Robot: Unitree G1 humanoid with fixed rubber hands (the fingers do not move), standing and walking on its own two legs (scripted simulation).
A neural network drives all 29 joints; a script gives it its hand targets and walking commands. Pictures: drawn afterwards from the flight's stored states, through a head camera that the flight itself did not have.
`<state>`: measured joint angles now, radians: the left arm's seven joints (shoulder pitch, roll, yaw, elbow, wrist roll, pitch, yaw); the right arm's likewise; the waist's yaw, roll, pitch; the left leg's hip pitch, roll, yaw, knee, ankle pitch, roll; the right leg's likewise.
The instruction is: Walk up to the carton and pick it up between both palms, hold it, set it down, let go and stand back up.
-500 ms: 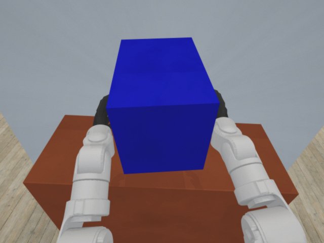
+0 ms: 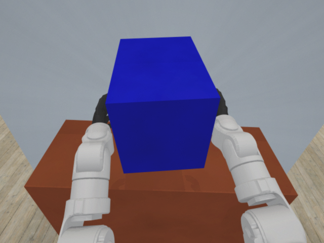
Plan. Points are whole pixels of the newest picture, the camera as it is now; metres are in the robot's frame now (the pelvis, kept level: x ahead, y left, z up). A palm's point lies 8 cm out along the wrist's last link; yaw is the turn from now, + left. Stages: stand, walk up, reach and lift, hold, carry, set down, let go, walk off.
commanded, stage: hold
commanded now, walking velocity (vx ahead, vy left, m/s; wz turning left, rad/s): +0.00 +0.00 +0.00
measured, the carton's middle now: (159, 99) +0.41 +0.01 +0.21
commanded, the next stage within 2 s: none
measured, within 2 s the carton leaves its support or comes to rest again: neither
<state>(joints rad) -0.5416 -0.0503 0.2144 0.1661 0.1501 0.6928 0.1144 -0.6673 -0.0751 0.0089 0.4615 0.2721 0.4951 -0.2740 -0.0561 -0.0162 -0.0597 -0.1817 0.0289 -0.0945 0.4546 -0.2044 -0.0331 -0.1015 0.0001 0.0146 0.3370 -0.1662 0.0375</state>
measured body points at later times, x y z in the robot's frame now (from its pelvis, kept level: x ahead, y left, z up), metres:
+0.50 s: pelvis +0.00 +0.00 +0.00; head -0.06 +0.01 +0.45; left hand +0.37 +0.14 +0.17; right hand +0.38 -0.14 +0.19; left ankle +0.03 +0.14 -0.74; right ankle +0.01 -0.15 -0.74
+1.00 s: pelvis +0.00 +0.00 +0.00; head -0.05 +0.02 +0.45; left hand +0.37 +0.15 +0.17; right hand +0.38 -0.14 +0.19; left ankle +0.03 +0.14 -0.74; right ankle +0.01 -0.15 -0.74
